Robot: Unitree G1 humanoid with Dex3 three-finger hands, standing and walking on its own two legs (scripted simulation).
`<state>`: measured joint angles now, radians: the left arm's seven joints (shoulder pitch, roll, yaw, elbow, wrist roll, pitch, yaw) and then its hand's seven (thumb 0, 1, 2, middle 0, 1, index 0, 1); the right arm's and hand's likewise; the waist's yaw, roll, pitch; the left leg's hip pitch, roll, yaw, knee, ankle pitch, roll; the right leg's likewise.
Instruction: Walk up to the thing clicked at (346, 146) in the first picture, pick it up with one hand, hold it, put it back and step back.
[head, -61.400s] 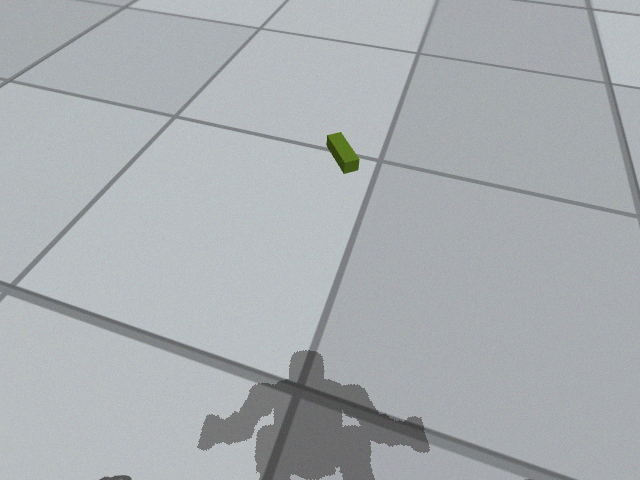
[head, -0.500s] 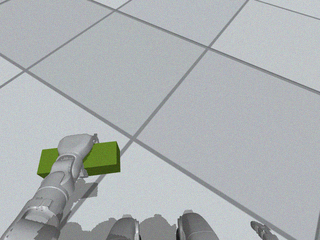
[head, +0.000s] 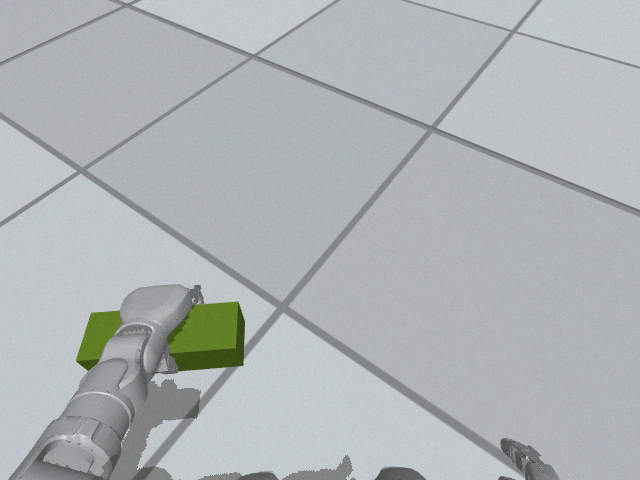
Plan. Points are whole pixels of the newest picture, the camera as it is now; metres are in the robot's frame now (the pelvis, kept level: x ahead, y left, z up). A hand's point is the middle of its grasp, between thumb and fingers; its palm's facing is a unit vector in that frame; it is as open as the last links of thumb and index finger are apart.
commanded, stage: hold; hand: left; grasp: from above
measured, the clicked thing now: (168, 339) +0.32 +0.23 -0.10
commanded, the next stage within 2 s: crouch in 1.60 s
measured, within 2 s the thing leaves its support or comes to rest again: neither
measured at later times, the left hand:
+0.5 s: hand (167, 349) +0.28 +0.21 -0.05, palm faces -0.48 -0.04 -0.88, open 10.5 cm
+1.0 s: hand (160, 357) +0.26 +0.21 -0.03, palm faces -0.47 -0.03 -0.88, open 10.5 cm
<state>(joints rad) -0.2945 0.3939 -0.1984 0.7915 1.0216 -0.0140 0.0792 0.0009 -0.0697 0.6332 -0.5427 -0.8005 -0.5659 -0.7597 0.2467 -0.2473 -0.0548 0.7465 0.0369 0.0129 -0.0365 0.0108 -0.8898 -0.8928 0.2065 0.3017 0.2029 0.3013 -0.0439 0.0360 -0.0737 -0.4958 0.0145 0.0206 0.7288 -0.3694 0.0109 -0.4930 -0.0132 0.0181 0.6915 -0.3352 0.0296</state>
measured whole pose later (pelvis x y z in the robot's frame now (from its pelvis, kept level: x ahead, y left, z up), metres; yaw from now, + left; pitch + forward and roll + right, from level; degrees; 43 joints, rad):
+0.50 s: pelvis -0.01 -0.01 +0.01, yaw +0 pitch +4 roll +0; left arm -0.24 0.39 -0.20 0.71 1.02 -0.02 0.01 0.00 -0.08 0.65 -0.56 -0.77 -0.58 -0.73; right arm 0.23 -0.26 -0.05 0.70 0.04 0.05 -0.04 0.01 -0.90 -0.90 0.20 0.30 0.20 0.30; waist -0.02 0.05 -0.04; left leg -0.38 0.02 0.03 0.62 -0.31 0.00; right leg -0.39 -0.01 0.02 0.61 -0.28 0.02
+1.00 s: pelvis -0.03 -0.01 +0.02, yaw +0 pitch +1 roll +0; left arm -0.23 0.40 -0.21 0.66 1.01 -0.03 -0.03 0.00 -0.07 0.59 -0.58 -0.78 -0.60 -0.74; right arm 0.19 -0.26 -0.03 0.70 0.05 0.04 -0.05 0.01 -0.90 -0.90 0.20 0.30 0.20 0.30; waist -0.01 0.05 -0.01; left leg -0.31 0.01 0.03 0.56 -0.26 0.00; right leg -0.33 -0.01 0.03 0.55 -0.24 0.02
